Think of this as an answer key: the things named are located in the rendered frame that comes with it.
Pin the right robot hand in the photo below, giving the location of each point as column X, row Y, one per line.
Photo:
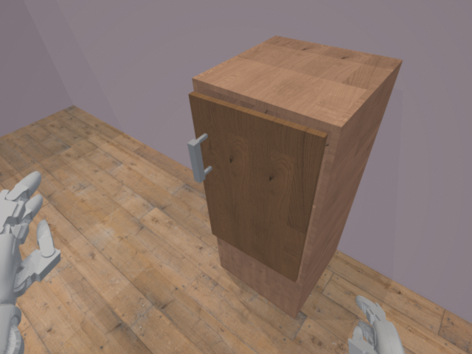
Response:
column 383, row 337

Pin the cupboard door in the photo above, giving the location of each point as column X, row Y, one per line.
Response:
column 263, row 181

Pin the left robot hand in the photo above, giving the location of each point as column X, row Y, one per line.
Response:
column 17, row 211

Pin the left robot forearm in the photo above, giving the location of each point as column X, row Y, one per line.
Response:
column 11, row 341

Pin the handle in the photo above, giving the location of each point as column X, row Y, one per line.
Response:
column 196, row 158

